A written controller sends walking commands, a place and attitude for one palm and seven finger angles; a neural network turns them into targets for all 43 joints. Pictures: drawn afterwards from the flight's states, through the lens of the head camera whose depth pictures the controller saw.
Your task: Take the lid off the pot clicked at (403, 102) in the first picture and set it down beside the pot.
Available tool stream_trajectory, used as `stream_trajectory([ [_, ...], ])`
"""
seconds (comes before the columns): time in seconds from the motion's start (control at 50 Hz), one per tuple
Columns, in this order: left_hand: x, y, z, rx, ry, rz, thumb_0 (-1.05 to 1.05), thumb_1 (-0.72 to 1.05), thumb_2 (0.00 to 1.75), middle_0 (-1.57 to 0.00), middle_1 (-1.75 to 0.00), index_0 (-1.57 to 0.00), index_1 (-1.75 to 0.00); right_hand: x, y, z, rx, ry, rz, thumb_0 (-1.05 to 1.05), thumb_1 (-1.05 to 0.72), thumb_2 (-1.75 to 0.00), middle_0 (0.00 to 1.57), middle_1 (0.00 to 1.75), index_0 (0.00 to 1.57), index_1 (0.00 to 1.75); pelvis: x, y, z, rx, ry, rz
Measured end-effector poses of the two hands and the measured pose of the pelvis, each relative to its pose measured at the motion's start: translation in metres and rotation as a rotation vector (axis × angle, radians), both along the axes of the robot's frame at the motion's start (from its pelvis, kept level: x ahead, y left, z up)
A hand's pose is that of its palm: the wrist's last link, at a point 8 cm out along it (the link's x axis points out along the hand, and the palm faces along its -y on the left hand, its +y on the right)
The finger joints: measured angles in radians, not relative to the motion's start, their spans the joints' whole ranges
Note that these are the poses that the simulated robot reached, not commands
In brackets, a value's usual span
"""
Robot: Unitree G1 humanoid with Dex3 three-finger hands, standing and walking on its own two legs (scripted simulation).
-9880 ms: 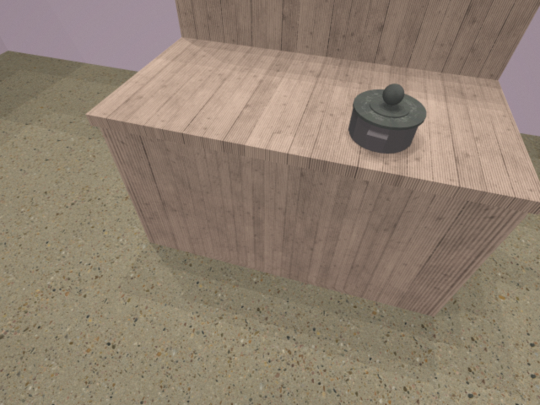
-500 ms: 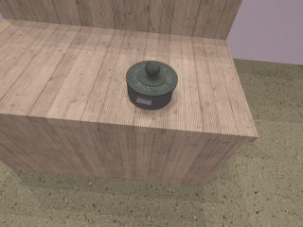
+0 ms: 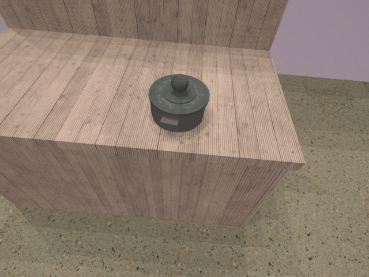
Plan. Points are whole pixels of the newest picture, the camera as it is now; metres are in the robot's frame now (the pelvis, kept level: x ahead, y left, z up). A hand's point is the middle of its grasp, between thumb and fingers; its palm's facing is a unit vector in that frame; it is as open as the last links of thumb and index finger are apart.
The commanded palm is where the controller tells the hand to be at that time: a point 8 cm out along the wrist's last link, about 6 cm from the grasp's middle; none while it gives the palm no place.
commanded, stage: look again from close up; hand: left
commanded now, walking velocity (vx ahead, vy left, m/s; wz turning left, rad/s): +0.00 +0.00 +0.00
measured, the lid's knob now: (179, 83) +0.63 +0.06 +0.05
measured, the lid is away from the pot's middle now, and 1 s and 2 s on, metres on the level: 0.00 0.00 0.00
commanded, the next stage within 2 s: shuffle to correct the standing spot in 0.38 s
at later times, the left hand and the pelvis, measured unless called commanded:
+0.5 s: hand out of the picture -0.03 +0.15 -0.18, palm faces +0.05 -0.99 -0.15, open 7.3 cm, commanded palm none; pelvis -0.01 -0.01 +0.00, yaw +0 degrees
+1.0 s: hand out of the picture +0.00 +0.13 -0.19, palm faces +0.10 -0.99 -0.12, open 7.4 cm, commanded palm none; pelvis +0.06 -0.01 -0.01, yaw +0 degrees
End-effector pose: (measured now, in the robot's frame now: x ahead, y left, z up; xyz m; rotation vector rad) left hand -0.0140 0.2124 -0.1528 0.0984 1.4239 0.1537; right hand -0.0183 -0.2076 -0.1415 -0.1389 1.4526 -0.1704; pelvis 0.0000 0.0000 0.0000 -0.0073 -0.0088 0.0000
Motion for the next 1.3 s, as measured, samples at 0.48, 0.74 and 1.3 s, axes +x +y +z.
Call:
stream_trajectory([
  [0.48, -0.021, -0.015, 0.002, -0.013, 0.02, 0.007, 0.01, 0.93, 0.9, -0.2, -0.3, -0.2, -0.3, -0.022, 0.007, -0.002, 0.035, 0.011, -0.02, 0.01, -0.91, -0.9, 0.2, 0.3, 0.2, 0.3, -0.009, -0.006, 0.001, 0.005, 0.004, -0.006],
  [0.74, -0.013, -0.026, -0.007, -0.042, 0.049, 0.017, 0.0, 0.91, 0.9, -0.2, -0.3, -0.19, -0.3, -0.023, 0.0, -0.008, 0.033, 0.048, -0.041, 0.01, -0.91, -0.9, 0.2, 0.3, 0.2, 0.3, 0.012, -0.012, -0.008, 0.014, 0.014, -0.009],
  [1.3, 0.158, 0.026, -0.012, -0.013, -0.123, -0.019, 0.01, 0.91, 0.9, -0.2, -0.3, -0.19, -0.3, 0.174, -0.014, 0.018, -0.092, -0.223, 0.027, 0.0, -0.96, -0.9, 0.2, 0.3, 0.2, 0.3, 0.109, 0.007, -0.005, -0.018, -0.009, -0.011],
])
